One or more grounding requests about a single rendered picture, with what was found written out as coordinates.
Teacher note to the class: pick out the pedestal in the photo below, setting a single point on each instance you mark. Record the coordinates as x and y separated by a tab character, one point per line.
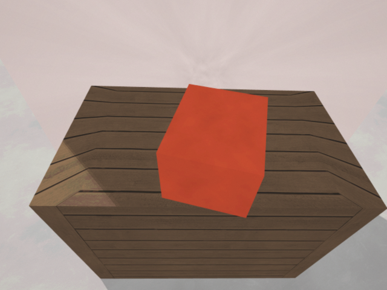
101	193

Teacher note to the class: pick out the carton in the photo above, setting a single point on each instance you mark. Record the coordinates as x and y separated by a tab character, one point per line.
213	152

